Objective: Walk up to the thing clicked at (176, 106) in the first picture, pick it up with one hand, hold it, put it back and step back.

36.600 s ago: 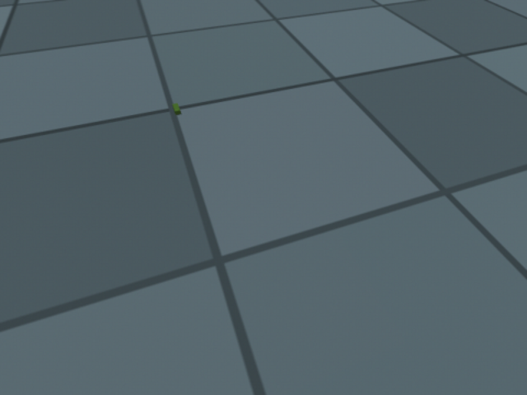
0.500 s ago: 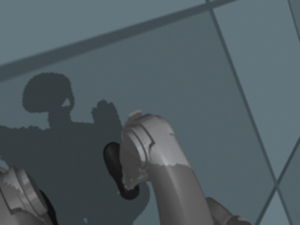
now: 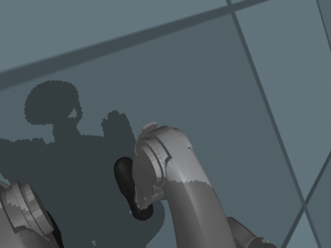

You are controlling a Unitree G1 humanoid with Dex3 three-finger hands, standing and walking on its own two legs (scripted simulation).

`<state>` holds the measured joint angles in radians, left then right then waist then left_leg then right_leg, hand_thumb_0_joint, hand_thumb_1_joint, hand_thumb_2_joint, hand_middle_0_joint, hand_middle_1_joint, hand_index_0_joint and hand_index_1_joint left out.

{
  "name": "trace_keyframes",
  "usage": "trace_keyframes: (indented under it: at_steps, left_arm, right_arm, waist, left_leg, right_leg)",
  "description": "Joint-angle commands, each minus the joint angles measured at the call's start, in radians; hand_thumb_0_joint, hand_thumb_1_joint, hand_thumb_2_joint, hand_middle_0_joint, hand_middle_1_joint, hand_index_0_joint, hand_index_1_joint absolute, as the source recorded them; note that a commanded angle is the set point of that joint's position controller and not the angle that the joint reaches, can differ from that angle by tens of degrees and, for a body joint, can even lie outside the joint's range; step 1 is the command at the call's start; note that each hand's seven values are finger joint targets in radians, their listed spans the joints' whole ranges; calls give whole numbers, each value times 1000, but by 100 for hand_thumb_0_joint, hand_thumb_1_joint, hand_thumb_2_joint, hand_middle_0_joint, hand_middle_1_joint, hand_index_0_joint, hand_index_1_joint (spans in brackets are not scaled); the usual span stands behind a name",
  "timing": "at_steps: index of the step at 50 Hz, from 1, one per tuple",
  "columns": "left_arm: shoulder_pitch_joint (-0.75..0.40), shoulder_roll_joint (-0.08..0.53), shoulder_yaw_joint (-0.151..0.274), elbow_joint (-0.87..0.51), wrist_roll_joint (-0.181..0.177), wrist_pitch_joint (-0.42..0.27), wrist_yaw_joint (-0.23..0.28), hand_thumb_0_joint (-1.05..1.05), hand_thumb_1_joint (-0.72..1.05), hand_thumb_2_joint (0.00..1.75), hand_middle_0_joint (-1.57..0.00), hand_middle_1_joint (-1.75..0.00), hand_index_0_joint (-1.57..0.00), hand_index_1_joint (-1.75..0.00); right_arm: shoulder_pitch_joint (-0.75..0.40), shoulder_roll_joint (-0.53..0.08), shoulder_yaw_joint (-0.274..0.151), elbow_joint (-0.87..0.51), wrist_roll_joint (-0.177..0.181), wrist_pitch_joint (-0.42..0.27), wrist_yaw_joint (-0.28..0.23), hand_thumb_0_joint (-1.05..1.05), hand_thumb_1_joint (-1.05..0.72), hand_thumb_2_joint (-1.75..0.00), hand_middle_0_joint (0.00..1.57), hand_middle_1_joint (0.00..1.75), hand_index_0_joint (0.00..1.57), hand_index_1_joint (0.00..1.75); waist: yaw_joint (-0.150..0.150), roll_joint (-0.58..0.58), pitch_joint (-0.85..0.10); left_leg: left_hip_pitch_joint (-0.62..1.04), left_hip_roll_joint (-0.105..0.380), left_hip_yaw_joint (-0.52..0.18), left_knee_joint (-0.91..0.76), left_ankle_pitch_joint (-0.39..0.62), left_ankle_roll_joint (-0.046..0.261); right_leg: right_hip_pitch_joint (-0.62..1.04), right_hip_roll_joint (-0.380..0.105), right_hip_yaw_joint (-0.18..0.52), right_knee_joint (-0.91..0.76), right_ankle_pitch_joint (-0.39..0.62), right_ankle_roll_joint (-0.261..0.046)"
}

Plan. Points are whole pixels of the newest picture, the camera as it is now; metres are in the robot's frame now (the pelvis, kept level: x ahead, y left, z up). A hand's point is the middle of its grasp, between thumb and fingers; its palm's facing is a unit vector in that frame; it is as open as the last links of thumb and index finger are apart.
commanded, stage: close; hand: left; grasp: from above
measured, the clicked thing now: out of the picture +0.46 +0.37 -0.30
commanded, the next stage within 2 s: settle in 0.30 s
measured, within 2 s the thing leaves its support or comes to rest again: leaves its support in 0.64 s
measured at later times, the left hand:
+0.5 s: hand out of the picture +0.44 +0.37 -0.26, palm faces -0.42 -0.19 -0.89, open 6.5 cm
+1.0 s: hand out of the picture +0.44 +0.39 -0.19, palm faces -0.39 -0.16 -0.91, open 6.4 cm
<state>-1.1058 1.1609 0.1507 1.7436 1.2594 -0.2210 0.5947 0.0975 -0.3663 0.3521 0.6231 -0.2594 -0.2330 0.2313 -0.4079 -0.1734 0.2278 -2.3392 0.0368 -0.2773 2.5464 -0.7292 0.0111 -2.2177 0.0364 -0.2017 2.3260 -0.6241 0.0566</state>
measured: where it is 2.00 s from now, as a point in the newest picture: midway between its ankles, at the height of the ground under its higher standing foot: (99, 225)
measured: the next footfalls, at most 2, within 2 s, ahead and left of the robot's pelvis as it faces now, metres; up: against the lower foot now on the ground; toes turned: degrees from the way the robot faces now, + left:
none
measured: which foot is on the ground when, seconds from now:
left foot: down 0.00-1.00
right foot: down 0.00-1.00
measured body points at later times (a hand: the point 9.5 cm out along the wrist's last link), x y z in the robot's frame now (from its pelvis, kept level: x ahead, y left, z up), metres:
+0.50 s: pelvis +0.00 +0.00 +0.00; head +0.29 +0.14 +0.31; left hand +0.46 +0.38 -0.21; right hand +0.05 -0.25 -0.05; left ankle +0.06 +0.12 -0.28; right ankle +0.13 -0.12 -0.28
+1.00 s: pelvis +0.01 +0.00 +0.01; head +0.26 +0.13 +0.36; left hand +0.46 +0.39 -0.14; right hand +0.09 -0.27 -0.06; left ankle +0.06 +0.12 -0.28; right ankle +0.13 -0.12 -0.28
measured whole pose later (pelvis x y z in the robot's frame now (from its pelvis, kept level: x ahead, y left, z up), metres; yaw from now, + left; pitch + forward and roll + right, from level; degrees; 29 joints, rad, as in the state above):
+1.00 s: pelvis +0.01 +0.00 +0.01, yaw +3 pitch +32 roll -13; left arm -1.00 0.95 0.12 1.45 1.19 -0.14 0.38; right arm 0.15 -0.35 0.19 0.64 -0.18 -0.15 0.25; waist -0.31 -0.06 0.07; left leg -2.36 0.02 -0.21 2.49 -0.72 0.01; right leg -2.25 0.01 -0.15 2.32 -0.65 0.04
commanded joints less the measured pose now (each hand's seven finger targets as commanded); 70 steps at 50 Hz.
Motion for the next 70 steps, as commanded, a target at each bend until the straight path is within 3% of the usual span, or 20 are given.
trace_keyframes:
  at_steps: [1,3,7,10,13,23,27,31,32,35,37,40,41,44,48,54,56,60,63,70]
  left_arm:
    - [-208,225,-9,-134,-19,13,20,0,53,17,-84,-35,-89,-30]
    - [-188,246,18,-116,-25,14,22,0,55,14,-85,-34,-90,-29]
    - [-189,215,-11,-92,-28,3,3,0,62,13,-90,-33,-96,-27]
    - [-177,247,3,-103,-29,3,-2,0,65,12,-95,-29,-99,-24]
    - [-172,217,-11,-93,-26,2,-5,0,70,9,-98,-27,-103,-22]
    - [-197,257,20,-149,-25,-5,2,0,81,12,-114,-24,-118,-19]
    - [-186,254,31,-180,-23,9,-6,0,87,13,-119,-21,-123,-17]
    - [-201,255,47,-237,-21,25,-23,0,92,14,-124,-19,-127,-16]
    - [-245,214,15,-305,-29,24,-36,0,91,14,-124,-18,-127,-15]
    - [-165,249,79,-300,-27,40,-51,0,94,13,-127,-14,-130,-12]
    - [-134,189,64,-300,-36,56,-72,0,98,12,-129,-13,-132,-11]
    - [-178,89,-9,-382,-63,67,-115,0,95,12,-128,-15,-130,-12]
    - [-145,131,35,-386,-59,76,-125,0,94,9,-126,-13,-129,-10]
    - [-176,38,-13,-466,-77,75,-161,0,93,7,-127,-10,-130,-8]
    - [-176,25,-10,-457,-78,85,-197,0,91,1,-125,-6,-128,-3]
    - [-201,2,-10,-491,-78,80,-236,0,86,3,-124,-4,-125,-2]
    - [-196,-14,-20,-464,-74,81,-247,0,87,2,-122,-6,-125,-4]
    - [-201,-10,-21,-454,-66,75,-268,0,84,2,-121,-5,-123,-3]
    - [-247,14,-8,-519,-67,65,-277,0,83,3,-121,-5,-123,-3]
    - [-231,15,-3,-526,-65,55,-304,0,83,1,-120,-5,-122,-3]
  right_arm:
    - [194,-354,-113,25,9,5,-8,0,-88,-89,20,30,20,30]
    - [203,-344,-98,30,8,7,-7,0,-88,-89,20,30,20,30]
    - [197,-335,-86,32,11,8,-1,0,-88,-89,20,30,20,30]
    - [190,-346,-96,24,15,12,-9,0,-88,-90,20,30,20,30]
    - [196,-336,-89,16,11,16,-5,0,-88,-90,20,30,20,30]
    - [207,-340,-93,19,11,21,-12,0,-90,-90,20,30,20,30]
    - [208,-347,-119,21,13,25,-12,0,-90,-90,20,30,20,30]
    - [221,-341,-140,23,22,30,-11,0,-90,-90,20,30,20,30]
    - [200,-334,-144,3,25,24,-9,0,-90,-90,20,30,20,30]
    - [238,-345,-174,30,33,31,-3,0,-90,-90,20,30,20,30]
    - [241,-325,-195,32,40,40,2,0,-89,-90,20,30,20,30]
    - [229,-302,-207,23,60,45,9,0,-90,-90,20,30,20,30]
    - [250,-320,-229,30,63,50,8,0,-89,-90,20,30,20,30]
    - [248,-288,-243,28,79,70,13,0,-90,-90,20,30,20,30]
    - [271,-282,-264,28,97,88,12,0,-90,-90,20,30,20,30]
    - [266,-269,-284,26,115,117,-5,0,-90,-90,20,30,20,30]
    - [264,-259,-286,16,119,127,-10,0,-90,-90,20,30,20,30]
    - [261,-243,-290,11,121,145,-26,0,-90,-90,20,30,20,30]
    - [264,-237,-293,8,125,159,-39,0,-90,-90,20,30,20,30]
    - [284,-226,-306,10,129,183,-67,0,-90,-90,20,30,20,30]
  waist:
    - [-46,624,-646]
    - [-39,607,-668]
    - [-61,579,-599]
    - [-39,588,-633]
    - [-50,574,-614]
    - [-35,607,-651]
    - [-21,656,-714]
    - [-10,654,-694]
    - [-1,682,-722]
    - [22,692,-759]
    - [33,688,-787]
    - [38,678,-777]
    - [49,665,-803]
    - [66,667,-840]
    - [63,580,-827]
    - [95,577,-871]
    - [83,561,-858]
    - [92,529,-842]
    - [106,538,-908]
    - [112,523,-922]
  left_leg:
    - [511,31,96,-273,270,-14]
    - [519,35,82,-273,302,-17]
    - [493,34,84,-260,275,-13]
    - [504,33,86,-280,246,-15]
    - [498,32,82,-277,255,-13]
    - [508,34,78,-285,251,-17]
    - [557,34,88,-277,310,-23]
    - [520,24,106,-281,279,-18]
    - [551,24,106,-287,283,-23]
    - [584,24,100,-293,323,-30]
    - [589,19,114,-296,335,-26]
    - [550,9,128,-311,299,-17]
    - [563,8,131,-311,316,-16]
    - [553,2,144,-323,304,-12]
    - [487,-10,163,-319,271,3]
    - [526,-21,167,-350,258,-2]
    - [516,-23,168,-352,246,1]
    - [468,-31,190,-357,192,10]
    - [485,-34,204,-360,217,11]
    - [482,-37,213,-375,206,13]
  right_leg:
    - [354,39,-80,-172,250,-67]
    - [366,36,-88,-165,272,-65]
    - [336,33,-87,-164,245,-62]
    - [350,34,-81,-170,222,-67]
    - [336,34,-88,-165,228,-64]
    - [339,35,-89,-164,227,-67]
    - [350,35,-83,-157,265,-71]
    - [342,35,-73,-165,244,-76]
    - [325,32,-70,-163,240,-81]
    - [313,25,-72,-153,252,-83]
    - [317,29,-65,-156,261,-81]
    - [290,27,-54,-170,242,-85]
    - [298,22,-50,-175,253,-83]
    - [301,21,-37,-178,248,-90]
    - [309,16,-18,-202,235,-86]
    - [278,2,-3,-203,213,-94]
    - [271,1,-1,-204,205,-94]
    - [283,3,14,-228,148,-95]
    - [315,0,22,-234,165,-94]
    - [339,-2,35,-260,143,-97]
